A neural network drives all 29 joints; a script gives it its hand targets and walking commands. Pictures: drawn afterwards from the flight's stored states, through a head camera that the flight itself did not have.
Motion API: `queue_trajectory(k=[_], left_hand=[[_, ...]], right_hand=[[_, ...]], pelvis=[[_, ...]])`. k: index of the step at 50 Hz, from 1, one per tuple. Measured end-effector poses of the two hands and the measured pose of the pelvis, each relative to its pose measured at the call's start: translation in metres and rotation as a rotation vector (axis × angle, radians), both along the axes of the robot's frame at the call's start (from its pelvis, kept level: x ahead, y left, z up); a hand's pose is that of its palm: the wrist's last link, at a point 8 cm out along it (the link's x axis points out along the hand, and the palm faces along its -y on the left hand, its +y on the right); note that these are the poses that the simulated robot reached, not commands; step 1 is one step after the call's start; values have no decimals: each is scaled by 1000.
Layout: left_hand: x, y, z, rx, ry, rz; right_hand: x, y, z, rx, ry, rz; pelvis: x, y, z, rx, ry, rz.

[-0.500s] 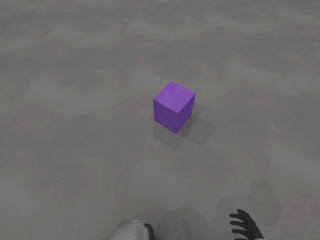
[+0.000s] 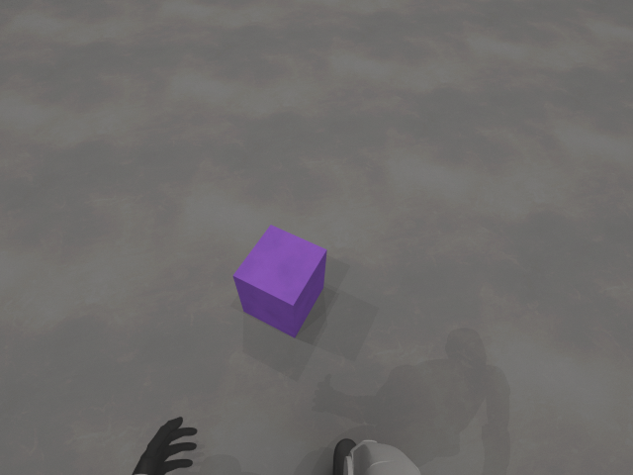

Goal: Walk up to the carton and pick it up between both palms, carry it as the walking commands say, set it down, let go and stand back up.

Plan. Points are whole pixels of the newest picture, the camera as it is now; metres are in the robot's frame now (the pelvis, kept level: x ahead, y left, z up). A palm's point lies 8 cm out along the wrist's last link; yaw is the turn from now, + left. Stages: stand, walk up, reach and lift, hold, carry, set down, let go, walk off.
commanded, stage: walk up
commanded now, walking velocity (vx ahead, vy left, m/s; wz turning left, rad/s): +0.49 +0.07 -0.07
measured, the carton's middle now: (282, 282) +0.70 +0.01 -0.64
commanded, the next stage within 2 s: none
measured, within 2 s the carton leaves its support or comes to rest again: neither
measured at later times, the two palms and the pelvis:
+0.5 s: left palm out of the picture +0.10 +0.22 -0.11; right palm (423, 339) +0.30 -0.21 -0.14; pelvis +0.21 +0.01 +0.01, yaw -1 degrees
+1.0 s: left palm (113, 364) +0.32 +0.28 -0.14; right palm (433, 375) +0.24 -0.20 -0.11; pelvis +0.24 +0.03 +0.01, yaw -2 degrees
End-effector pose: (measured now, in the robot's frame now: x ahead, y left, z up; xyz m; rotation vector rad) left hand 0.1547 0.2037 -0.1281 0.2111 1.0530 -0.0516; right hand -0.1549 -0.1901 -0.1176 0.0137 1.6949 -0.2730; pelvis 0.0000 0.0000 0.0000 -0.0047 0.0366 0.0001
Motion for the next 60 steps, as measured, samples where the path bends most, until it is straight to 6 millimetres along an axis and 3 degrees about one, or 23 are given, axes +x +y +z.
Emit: queue_trajectory(k=[2, 4, 9, 13, 16, 20, 24, 29, 31, 33, 38, 42, 48, 54, 57, 60], left_hand=[[21, -10, -4, 20, -9, 17], [25, -12, -1, 36, 1, 48], [-10, -1, 22, 106, 146, 162], [-44, 7, 35, 152, 271, 245], [-65, 9, 40, 163, 364, 289], [-73, 8, 38, 144, 449, 336], [-61, 10, 27, 101, 499, 356], [-26, 27, -1, 39, 549, 340], [-2, 38, -10, 22, 544, 310], [31, 50, -13, 19, 503, 274], [114, 73, -16, 24, 373, 188], [152, 77, -17, 21, 284, 173], [162, 76, -11, 66, 263, 143], [158, 60, -1, 101, 222, 116], [146, 42, 6, 110, 188, 132], [116, 23, 4, 137, 182, 168]], right_hand=[[31, -15, -10, 8, 10, 5], [75, -33, -14, -5, -31, 20], [207, -75, -16, -35, -238, 111], [301, -83, -17, -28, -375, 165], [352, -75, -19, -8, -431, 187], [400, -53, -20, 24, -452, 223], [442, -26, -20, 30, -461, 253], [496, 4, -22, -24, -517, 264], [502, 8, -17, -60, -535, 256], [497, 7, -6, -98, -529, 231], [460, 5, 14, -160, -431, 206], [431, 9, 13, -146, -349, 200], [401, 1, 8, -156, -330, 138], [370, -36, 1, -167, -311, 107], [358, -61, -8, -148, -302, 93], [350, -85, -21, -113, -290, 89]], pelvis=[[24, -13, -6, -13, 8, -3], [43, -22, -2, 7, 4, -10], [92, -30, 18, 62, -11, -21], [124, -28, 24, 76, -37, -32], [145, -23, 24, 75, -44, -34], [173, -12, 21, 58, -41, -25], [201, 4, 15, 32, -31, -19], [244, 34, -2, 4, -17, -30], [253, 42, -2, 3, -27, -38], [261, 48, 4, -13, -38, -56], [268, 54, 17, -51, -49, -35], [266, 53, 17, -43, -57, -28], [252, 40, 16, -52, -42, -39], [230, 15, 13, -53, -16, -44], [222, -4, 10, -44, -7, -32], [214, -27, 3, 18, -5, -42]])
